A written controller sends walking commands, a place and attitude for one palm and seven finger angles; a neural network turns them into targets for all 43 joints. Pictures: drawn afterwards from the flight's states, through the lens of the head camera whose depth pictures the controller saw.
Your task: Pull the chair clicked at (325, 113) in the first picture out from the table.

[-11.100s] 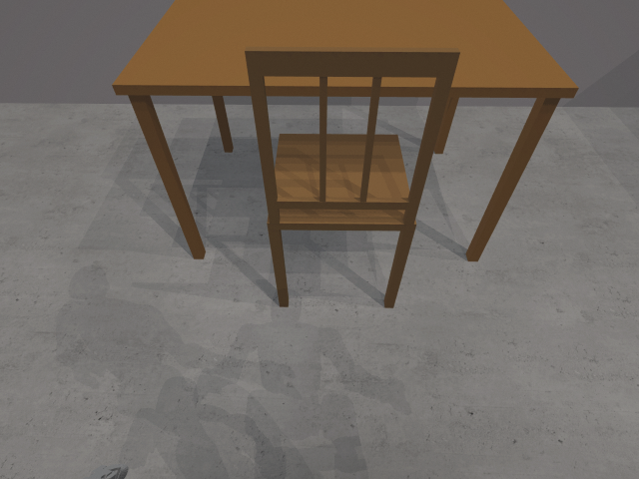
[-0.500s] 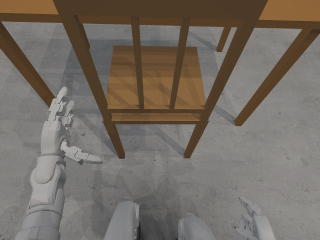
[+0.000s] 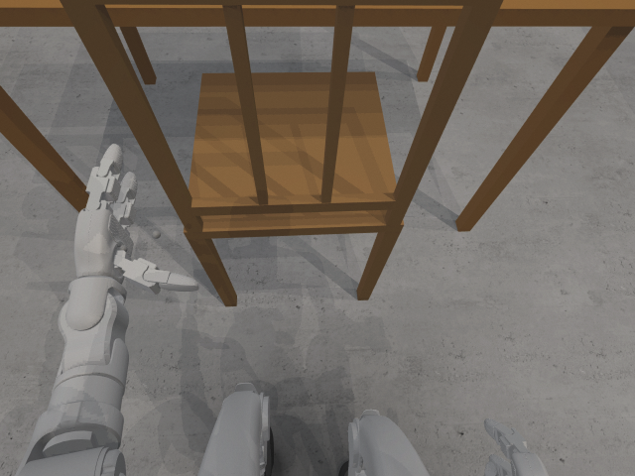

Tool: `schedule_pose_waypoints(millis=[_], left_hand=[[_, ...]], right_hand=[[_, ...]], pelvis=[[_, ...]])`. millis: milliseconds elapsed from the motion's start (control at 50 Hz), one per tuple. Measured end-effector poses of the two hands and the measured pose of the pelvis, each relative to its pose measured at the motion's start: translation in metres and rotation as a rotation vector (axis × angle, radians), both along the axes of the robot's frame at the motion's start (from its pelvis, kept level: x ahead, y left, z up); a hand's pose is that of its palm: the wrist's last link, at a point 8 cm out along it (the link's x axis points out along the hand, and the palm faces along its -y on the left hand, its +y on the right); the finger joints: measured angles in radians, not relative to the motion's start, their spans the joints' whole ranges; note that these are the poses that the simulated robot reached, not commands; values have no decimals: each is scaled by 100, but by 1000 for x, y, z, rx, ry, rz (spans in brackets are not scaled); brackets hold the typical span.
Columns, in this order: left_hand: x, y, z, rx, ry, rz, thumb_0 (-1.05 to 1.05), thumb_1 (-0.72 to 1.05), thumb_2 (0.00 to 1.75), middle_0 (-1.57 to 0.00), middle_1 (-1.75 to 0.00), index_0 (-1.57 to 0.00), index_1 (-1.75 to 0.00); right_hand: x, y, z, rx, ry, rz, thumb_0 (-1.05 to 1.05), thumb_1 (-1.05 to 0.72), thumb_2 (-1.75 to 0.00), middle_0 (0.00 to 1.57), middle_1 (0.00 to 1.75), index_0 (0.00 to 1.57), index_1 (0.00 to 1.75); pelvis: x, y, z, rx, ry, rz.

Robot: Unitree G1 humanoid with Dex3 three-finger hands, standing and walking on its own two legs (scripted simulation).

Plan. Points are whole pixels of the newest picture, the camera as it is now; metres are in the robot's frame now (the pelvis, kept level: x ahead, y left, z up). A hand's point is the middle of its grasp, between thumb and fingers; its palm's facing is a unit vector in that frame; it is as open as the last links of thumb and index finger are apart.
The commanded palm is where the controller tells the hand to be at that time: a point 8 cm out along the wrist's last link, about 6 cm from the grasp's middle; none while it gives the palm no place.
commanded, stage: aim the fingers beside a spindle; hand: left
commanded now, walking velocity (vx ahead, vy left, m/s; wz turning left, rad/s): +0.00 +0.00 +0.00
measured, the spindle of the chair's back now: (252, 129) +0.54 +0.10 +0.06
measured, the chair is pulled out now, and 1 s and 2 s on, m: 0.00 0.00 0.00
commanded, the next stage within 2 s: push the fingers through the gap in 0.50 s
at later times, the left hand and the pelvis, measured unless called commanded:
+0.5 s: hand (158, 241) +0.39 +0.21 +0.03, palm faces +0.10 -0.99 -0.03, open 16.9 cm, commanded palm +0.36 +0.25 +0.03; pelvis +0.00 +0.00 +0.00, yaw +0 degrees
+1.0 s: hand (162, 213) +0.43 +0.21 +0.03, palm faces +0.11 -0.99 -0.04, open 16.9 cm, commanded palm +0.40 +0.26 +0.03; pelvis +0.00 +0.00 +0.00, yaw +0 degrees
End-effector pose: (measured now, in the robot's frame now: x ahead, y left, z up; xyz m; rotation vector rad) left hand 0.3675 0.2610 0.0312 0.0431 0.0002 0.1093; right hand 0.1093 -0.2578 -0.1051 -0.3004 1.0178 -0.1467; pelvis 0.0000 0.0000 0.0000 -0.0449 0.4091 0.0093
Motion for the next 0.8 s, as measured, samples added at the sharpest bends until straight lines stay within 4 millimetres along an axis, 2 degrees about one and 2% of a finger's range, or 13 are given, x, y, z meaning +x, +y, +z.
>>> schedule_pose_waypoints(millis=[140, 320, 540, 800], left_hand=[[-8, -4, 1, -4, 13, -10, -1, -50, 30, -6, -8, -7, -8], [-17, 0, 1, 1, -8, 8, -1, -50, 30, -6, -8, -6, -8], [-6, -3, -3, -8, 4, -2, -1, -50, 30, -6, -8, -7, -8], [7, 2, -2, -4, 5, 3, -1, -50, 30, -6, -8, -6, -8]], right_hand=[[-3, 3, 1, 20, 9, -15, 1, -91, -90, 20, 30, 21, 30], [6, 5, 1, 15, -15, 6, 1, -91, -90, 20, 30, 21, 30], [12, 5, 2, 6, -33, 15, 1, -91, -90, 20, 30, 21, 30], [-2, 4, -3, 1, 25, -2, 1, -91, -90, 20, 30, 21, 30]], pelvis=[[1, 1, 3, 5, -2, -6], [-1, 1, 2, 1, -9, 1], [-3, 1, 0, -2, -2, 2], [0, 3, -1, -5, 6, 2]])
